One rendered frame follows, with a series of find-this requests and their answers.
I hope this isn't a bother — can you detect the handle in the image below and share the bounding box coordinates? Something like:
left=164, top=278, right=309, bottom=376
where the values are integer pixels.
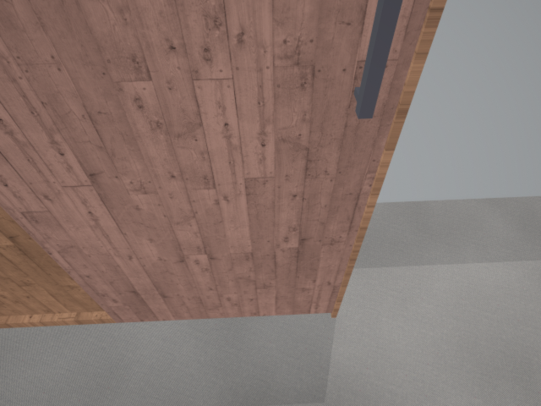
left=354, top=0, right=402, bottom=119

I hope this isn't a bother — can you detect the wardrobe door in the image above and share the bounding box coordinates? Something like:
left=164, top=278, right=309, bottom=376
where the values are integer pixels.
left=0, top=206, right=104, bottom=316
left=0, top=0, right=431, bottom=323

